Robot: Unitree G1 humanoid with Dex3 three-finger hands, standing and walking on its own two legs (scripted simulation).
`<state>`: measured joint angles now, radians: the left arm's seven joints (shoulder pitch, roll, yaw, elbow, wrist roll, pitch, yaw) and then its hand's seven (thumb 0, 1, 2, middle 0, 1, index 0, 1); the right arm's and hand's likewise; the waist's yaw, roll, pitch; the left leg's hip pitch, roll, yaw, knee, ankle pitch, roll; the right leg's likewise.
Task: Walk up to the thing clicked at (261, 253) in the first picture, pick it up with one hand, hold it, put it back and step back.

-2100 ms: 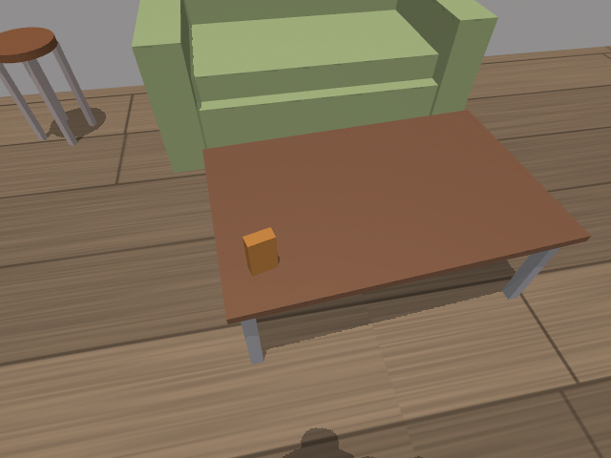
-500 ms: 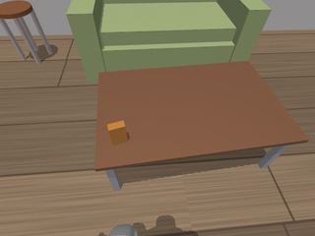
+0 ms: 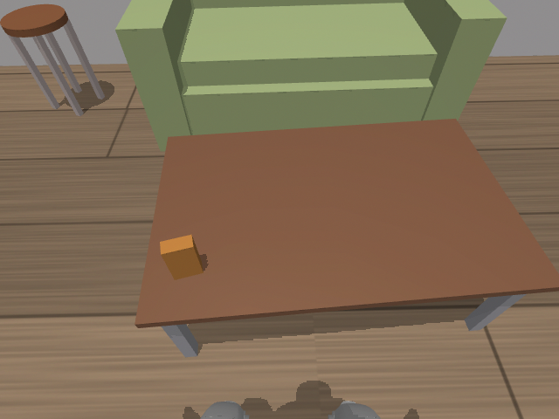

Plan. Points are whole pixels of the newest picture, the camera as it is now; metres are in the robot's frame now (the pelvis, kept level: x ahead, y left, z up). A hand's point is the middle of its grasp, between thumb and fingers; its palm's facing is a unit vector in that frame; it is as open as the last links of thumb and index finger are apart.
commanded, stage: walk up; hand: left
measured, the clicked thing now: (182, 258) +0.52 +0.25 -0.28
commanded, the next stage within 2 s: stand in 1.52 s
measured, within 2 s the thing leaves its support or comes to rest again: neither
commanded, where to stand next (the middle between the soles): +0.08 +0.04 m, yaw +1 degrees
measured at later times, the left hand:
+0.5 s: hand out of the picture +0.06 +0.31 -0.14, palm faces +0.05 -0.90 -0.42, open 7.4 cm
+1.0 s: hand out of the picture +0.08 +0.29 -0.11, palm faces +0.03 -0.93 -0.36, open 7.4 cm
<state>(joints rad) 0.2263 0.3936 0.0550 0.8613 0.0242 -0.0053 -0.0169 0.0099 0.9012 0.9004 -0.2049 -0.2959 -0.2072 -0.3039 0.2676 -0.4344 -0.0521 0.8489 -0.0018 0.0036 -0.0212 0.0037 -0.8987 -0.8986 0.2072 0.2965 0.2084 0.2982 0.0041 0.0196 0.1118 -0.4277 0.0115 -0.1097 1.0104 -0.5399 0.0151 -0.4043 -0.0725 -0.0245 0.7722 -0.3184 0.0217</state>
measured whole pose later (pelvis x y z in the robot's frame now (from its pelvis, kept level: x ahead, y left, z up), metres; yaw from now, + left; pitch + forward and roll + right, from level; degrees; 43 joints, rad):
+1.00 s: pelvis +0.01 +0.02 +0.04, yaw +3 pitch -3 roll +0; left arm 0.09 0.37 -0.01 1.11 0.01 -0.03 0.00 0.01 0.90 0.90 -0.21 -0.30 -0.21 -0.30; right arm 0.07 -0.35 -0.01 1.09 -0.01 -0.01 0.02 0.00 -0.90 -0.90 0.21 0.30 0.21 0.30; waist 0.01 0.00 0.06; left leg -0.14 -0.01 0.04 0.40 -0.21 0.02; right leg -0.16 -0.02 0.01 0.39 -0.18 0.02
